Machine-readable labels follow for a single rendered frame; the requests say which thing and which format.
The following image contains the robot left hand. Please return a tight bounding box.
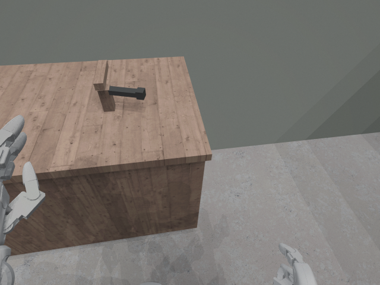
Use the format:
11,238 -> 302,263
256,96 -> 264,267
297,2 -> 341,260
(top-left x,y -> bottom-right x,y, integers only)
0,115 -> 45,246

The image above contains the tap lever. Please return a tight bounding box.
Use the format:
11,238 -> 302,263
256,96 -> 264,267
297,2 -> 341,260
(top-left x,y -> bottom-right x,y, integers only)
108,86 -> 146,100

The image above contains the robot right hand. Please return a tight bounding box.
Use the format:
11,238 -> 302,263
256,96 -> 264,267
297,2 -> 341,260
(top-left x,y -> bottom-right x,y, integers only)
273,243 -> 317,285

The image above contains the counter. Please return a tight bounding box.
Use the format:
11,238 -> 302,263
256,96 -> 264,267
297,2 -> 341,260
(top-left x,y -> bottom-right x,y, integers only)
0,56 -> 212,256

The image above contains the robot left forearm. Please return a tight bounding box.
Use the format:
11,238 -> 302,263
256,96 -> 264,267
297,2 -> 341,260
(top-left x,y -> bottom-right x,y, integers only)
0,245 -> 15,285

